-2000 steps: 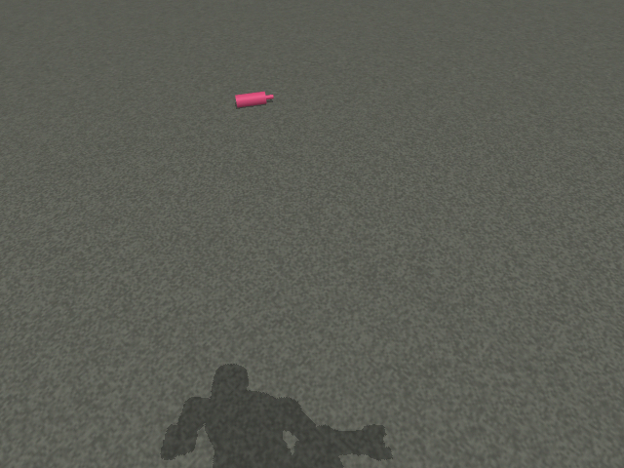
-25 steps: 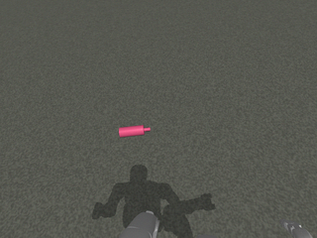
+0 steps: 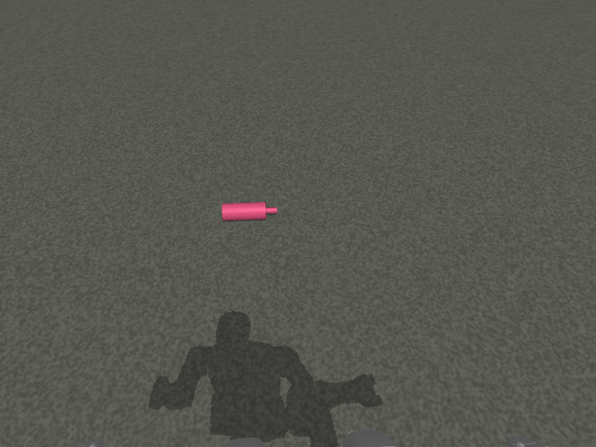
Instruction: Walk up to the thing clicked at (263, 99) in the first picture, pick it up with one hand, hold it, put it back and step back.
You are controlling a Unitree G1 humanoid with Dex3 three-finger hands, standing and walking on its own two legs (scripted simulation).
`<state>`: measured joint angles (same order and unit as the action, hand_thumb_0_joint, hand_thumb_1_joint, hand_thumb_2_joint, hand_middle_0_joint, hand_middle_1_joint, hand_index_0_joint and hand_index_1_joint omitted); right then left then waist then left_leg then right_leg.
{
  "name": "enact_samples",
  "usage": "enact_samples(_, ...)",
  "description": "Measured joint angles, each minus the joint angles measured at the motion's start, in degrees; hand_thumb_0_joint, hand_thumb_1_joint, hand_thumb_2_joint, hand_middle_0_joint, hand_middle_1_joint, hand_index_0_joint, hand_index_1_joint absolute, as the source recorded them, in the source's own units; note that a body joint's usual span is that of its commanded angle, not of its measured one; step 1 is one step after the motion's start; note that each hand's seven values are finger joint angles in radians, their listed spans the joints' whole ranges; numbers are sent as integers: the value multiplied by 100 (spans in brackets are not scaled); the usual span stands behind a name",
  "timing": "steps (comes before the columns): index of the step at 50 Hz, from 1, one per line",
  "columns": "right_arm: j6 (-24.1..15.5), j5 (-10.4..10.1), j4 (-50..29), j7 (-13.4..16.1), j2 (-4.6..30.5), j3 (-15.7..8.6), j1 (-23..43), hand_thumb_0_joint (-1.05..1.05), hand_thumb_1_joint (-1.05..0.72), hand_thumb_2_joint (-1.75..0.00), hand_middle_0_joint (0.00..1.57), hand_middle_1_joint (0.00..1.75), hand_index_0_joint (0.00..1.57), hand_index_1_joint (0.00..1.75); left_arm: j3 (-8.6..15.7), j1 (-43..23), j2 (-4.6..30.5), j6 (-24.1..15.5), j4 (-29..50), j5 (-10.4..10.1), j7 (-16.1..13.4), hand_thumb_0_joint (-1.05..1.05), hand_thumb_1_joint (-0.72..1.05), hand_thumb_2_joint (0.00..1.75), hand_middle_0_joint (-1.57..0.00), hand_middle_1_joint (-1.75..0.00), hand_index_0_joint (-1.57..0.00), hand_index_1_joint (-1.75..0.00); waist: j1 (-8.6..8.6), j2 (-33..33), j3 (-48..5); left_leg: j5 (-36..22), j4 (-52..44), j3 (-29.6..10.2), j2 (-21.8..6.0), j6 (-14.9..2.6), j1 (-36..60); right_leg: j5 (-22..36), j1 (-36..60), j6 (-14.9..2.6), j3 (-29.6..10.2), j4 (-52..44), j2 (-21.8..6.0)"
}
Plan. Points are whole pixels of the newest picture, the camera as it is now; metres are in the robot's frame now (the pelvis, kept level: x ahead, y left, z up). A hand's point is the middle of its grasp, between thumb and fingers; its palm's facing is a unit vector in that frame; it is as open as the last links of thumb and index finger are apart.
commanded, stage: step back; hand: left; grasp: from above
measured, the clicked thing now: (250, 211) +1.05 +0.23 -0.73
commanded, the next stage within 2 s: stand in 1.00 s
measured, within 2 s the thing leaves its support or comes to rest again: neither
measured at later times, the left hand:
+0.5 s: hand out of the picture +0.03 +0.28 -0.14, palm faces -0.01 -0.92 -0.38, open 7.4 cm
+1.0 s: hand out of the picture +0.10 +0.26 -0.15, palm faces +0.03 -0.94 -0.34, open 7.4 cm
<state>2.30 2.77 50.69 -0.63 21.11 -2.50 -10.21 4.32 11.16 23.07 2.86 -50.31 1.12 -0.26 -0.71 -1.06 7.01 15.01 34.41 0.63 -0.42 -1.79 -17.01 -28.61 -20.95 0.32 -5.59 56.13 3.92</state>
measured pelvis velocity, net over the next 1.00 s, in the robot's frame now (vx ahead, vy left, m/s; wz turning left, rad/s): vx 0.02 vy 0.00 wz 0.01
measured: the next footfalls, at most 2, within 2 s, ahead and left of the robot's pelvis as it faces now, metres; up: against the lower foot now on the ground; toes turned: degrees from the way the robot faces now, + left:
right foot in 0.06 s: +0.04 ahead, -0.13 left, +0.00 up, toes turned -1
left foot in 0.34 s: +0.07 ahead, +0.13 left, +0.00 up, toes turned +2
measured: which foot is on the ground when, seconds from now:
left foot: down 0.00-0.10, up 0.12-0.32, down 0.34-1.00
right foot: up 0.00-0.04, down 0.06-1.00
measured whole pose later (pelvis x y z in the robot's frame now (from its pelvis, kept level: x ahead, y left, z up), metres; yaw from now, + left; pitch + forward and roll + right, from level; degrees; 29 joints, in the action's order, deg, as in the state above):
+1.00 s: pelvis +0.02 +0.00 +0.01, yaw +1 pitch -2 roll -1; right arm -0.8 1.2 60.9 -0.4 19.5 -1.4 -6.0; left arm 1.6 6.4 21.2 -0.5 -59.9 0.4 0.4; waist -1.2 -0.7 4.3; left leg 15.8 32.0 0.1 -1.6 0.5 -14.1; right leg -18.2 -9.5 0.7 1.2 29.9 -0.8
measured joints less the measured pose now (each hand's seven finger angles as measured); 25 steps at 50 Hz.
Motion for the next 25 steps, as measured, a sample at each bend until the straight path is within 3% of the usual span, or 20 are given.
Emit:
enact_samples(3,-48,11,-68,-34,46,-24,99,1,-90,-90,20,30,21,30,-26,223,-11,-106,-253,42,54,0,90,90,-21,-30,-20,-29,-51,51,-122,-15,160,154,-109,50,-179,17,873,-73,223,-1749,-210)
enact_samples(5,-32,-14,-36,-27,133,-58,167,1,-90,-90,20,30,21,30,-25,253,-149,-193,-469,101,48,0,90,90,-21,-30,-20,-29,-19,363,-66,144,424,3,-311,86,-281,863,1129,-140,369,-2326,-15)
enact_samples(8,19,-55,159,-16,107,-76,69,1,-90,-90,20,30,20,30,-68,428,-223,-269,-569,164,83,0,90,90,-21,-30,-20,-30,-160,347,-256,948,942,-390,-5,149,-449,908,1022,-272,313,-2301,-54)
enact_samples(11,-45,-115,330,-56,165,-86,-57,1,-90,-90,20,30,20,30,-93,481,-303,-343,-627,155,85,0,90,90,-21,-30,-20,-30,-193,354,-317,905,1220,-620,164,180,-463,1053,1029,-228,319,-2449,-168)
enact_samples(14,-108,-113,496,-95,198,-95,-246,1,-90,-90,20,30,20,30,-87,444,-312,-372,-625,169,123,0,90,90,-21,-30,-20,-30,-176,344,-384,970,848,-572,114,207,-234,1081,1016,-168,420,-2508,-289)
enact_samples(16,-161,-98,605,-105,191,-103,-351,1,-90,-90,20,30,20,30,-95,388,-272,-356,-592,156,145,0,90,90,-21,-30,-20,-30,-148,299,-405,826,217,-426,56,214,64,1033,974,-105,500,-2435,-386)
enact_samples(18,-231,-71,712,-78,124,-130,-360,1,-90,-90,20,30,20,30,-114,307,-197,-314,-561,135,150,0,90,90,-21,-30,-20,-30,-137,137,-328,37,-316,-324,166,219,306,909,904,-30,474,-2200,-548)
enact_samples(19,-272,-50,736,-60,77,-130,-350,1,-90,-90,20,30,20,30,-125,285,-162,-293,-564,103,145,0,90,90,-21,-30,-20,-30,-146,47,-305,-110,-364,-259,223,213,337,819,839,-72,388,-2052,-590)
enact_samples(22,-376,-34,707,-62,-48,-96,-352,1,-90,-90,20,30,20,30,-125,203,-71,-213,-654,52,144,0,90,90,-21,-30,-20,-30,-62,-32,-343,-20,-339,-208,200,125,336,133,517,-175,340,-1323,-485)
enact_samples(25,-442,-17,644,-57,-133,-52,-354,1,-90,-90,20,30,21,30,-90,94,29,-230,-674,22,155,0,90,90,-21,-30,-20,-30,11,-79,-325,-7,-395,-192,123,161,403,12,341,-211,420,-1160,-475)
